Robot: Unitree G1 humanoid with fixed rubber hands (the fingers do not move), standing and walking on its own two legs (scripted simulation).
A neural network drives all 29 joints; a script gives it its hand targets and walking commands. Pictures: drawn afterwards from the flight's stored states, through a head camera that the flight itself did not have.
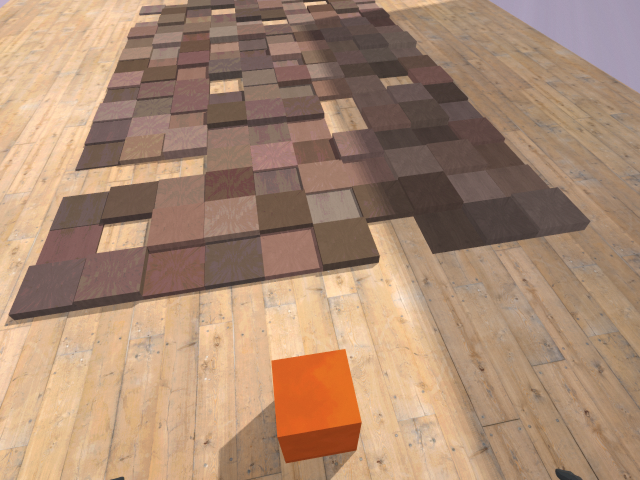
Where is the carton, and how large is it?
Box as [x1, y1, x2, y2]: [271, 349, 361, 462]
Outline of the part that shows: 345,349 271,361 277,437 286,462 356,449 361,421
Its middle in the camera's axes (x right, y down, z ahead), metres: -0.01 +0.48 +1.10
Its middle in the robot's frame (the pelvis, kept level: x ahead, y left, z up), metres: +0.45 +0.05 -0.66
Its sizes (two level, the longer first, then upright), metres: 0.210 0.200 0.250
